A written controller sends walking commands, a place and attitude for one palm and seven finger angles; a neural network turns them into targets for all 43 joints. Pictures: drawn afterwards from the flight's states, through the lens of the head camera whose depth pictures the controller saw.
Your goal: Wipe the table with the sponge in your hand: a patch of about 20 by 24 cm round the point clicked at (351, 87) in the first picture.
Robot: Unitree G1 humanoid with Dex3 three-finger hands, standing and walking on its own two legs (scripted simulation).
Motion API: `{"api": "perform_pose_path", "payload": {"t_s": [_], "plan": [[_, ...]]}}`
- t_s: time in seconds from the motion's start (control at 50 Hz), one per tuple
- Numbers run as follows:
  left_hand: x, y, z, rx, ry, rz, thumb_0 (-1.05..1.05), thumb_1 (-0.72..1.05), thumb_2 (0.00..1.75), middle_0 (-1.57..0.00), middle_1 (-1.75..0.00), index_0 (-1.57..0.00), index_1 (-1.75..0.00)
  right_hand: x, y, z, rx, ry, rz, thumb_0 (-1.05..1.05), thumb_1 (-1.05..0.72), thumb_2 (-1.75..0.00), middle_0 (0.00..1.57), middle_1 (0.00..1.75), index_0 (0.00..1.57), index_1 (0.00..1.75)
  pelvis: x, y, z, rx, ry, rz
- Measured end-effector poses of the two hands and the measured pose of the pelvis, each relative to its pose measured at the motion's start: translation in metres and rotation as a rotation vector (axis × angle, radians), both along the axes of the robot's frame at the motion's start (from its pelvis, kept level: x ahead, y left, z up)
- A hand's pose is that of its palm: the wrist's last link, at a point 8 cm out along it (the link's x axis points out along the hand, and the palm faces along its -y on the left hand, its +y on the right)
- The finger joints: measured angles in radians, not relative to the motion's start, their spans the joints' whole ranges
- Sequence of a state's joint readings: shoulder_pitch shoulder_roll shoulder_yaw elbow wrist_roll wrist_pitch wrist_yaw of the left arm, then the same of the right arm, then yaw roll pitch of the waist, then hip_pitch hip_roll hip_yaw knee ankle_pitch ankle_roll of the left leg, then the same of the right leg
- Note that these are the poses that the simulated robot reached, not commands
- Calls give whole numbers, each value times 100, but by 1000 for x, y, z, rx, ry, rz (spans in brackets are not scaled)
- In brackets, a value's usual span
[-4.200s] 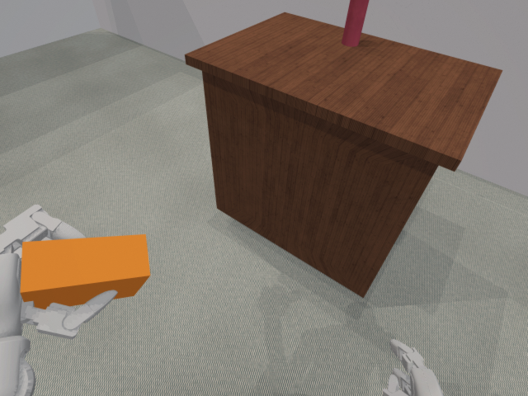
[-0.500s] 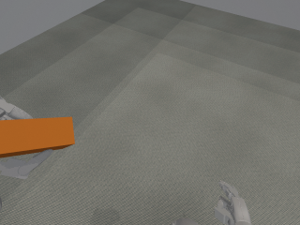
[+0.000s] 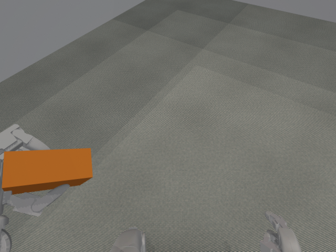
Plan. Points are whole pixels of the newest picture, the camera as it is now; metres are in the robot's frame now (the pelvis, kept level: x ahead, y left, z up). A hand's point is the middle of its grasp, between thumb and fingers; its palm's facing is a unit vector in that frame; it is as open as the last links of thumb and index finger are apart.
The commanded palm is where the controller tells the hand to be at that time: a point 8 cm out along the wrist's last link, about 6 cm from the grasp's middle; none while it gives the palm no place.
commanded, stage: walk around to get in front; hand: left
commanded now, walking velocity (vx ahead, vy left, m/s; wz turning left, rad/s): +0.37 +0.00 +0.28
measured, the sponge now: (61, 170) +0.23 +0.19 +0.15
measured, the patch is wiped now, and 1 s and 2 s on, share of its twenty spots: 0.00 0.00 0.00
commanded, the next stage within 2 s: turn to face it in 0.78 s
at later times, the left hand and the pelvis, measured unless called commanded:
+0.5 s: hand (45, 108) +0.33 +0.24 +0.20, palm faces +0.46 -0.74 -0.48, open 9.4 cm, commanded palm +0.28 +0.29 +0.18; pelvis +0.15 +0.00 +0.00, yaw +5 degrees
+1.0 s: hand (65, 70) +0.47 +0.26 +0.18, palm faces +0.56 -0.64 -0.53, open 9.4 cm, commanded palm +0.40 +0.29 +0.18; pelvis +0.31 -0.02 -0.02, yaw +13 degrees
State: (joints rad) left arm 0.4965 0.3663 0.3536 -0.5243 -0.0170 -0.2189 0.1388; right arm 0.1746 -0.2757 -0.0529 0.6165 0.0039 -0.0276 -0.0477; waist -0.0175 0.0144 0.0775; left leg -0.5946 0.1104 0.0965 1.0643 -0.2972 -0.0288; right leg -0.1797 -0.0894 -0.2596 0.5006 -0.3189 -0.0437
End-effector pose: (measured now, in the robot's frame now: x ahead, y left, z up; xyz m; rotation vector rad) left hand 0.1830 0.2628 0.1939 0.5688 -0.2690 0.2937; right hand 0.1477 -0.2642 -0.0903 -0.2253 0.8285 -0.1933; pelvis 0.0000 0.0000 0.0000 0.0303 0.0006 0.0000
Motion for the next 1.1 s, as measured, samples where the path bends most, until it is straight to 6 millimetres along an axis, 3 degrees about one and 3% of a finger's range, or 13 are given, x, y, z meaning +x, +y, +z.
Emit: {"api": "perform_pose_path", "payload": {"t_s": [0.12, 0.22, 0.28, 0.36, 0.44, 0.54, 0.64, 0.74, 0.86, 0.96, 1.02, 1.1], "plan": [[27, 16, 9, 15, -76, 29, -1, -43, 102, -82, -136, -82, -136, 48, 3, 12, -57, -8, 25, 1, -91, -90, 20, 30, 20, 30, 44, 6, -3, 1, 2, 15], [64, 39, -4, -7, -176, 54, -1, -43, 102, -82, -136, -82, -136, 96, 31, -1, -47, -71, 24, 1, -91, -90, 20, 30, 20, 30, 80, 22, -25, 5, -26, 15], [90, 47, -11, -31, -161, 65, -1, -43, 102, -82, -136, -82, -136, 117, 60, -5, 27, -82, 64, 1, -91, -90, 19, 30, 20, 29, 91, 21, -23, -9, -35, 45], [105, 41, -2, -24, -136, 58, -1, -44, 102, -82, -136, -82, -136, 137, 91, -2, 124, -83, 117, 1, -91, -90, 20, 30, 20, 30, 107, 15, -13, -29, -16, 57], [103, 22, 17, 16, -124, 45, -1, -44, 102, -82, -136, -82, -136, 153, 102, -2, 179, -64, 163, 1, -91, -90, 20, 30, 21, 30, 129, 7, -4, -46, 6, 70], [113, 10, 21, 62, -77, 140, -1, -44, 102, -82, -136, -82, -136, 179, 85, -16, 194, -15, 198, 1, -90, -90, 20, 30, 21, 30, 162, -14, -3, -44, 18, 93], [141, 2, -10, -15, -23, 268, -1, -44, 102, -82, -136, -82, -136, 219, 43, -39, 139, 27, 219, 1, -90, -90, 20, 30, 21, 30, 192, -36, -16, -19, 4, 145], [175, -12, -26, -102, 45, 263, -1, -44, 102, -82, -135, -82, -136, 261, 2, -22, 42, 37, 211, 2, -91, -90, 20, 30, 21, 30, 223, -44, -4, 7, 1, 182], [209, -14, -2, 14, 26, 194, -1, -44, 102, -82, -135, -82, -136, 313, -14, 2, -38, 20, 214, 2, -91, -90, 20, 30, 20, 30, 258, -44, 2, 24, 19, 228], [226, 9, 14, 101, -55, 222, -1, -44, 102, -82, -135, -83, -136, 358, 8, -1, -48, 4, 235, 1, -91, -90, 19, 30, 20, 29, 295, -28, -10, 24, 30, 244], [241, 27, 7, 109, -103, 238, -1, -44, 102, -82, -135, -83, -136, 385, 33, -13, -14, -37, 213, 1, -91, -90, 19, 30, 20, 30, 315, -15, -25, 4, 2, 224], [267, 42, -8, 38, -105, 276, -1, -44, 102, -82, -135, -83, -136, 406, 75, -12, 88, -50, 281, 1, -91, -90, 19, 30, 20, 29, 329, -20, -22, 2, -14, 223]]}}
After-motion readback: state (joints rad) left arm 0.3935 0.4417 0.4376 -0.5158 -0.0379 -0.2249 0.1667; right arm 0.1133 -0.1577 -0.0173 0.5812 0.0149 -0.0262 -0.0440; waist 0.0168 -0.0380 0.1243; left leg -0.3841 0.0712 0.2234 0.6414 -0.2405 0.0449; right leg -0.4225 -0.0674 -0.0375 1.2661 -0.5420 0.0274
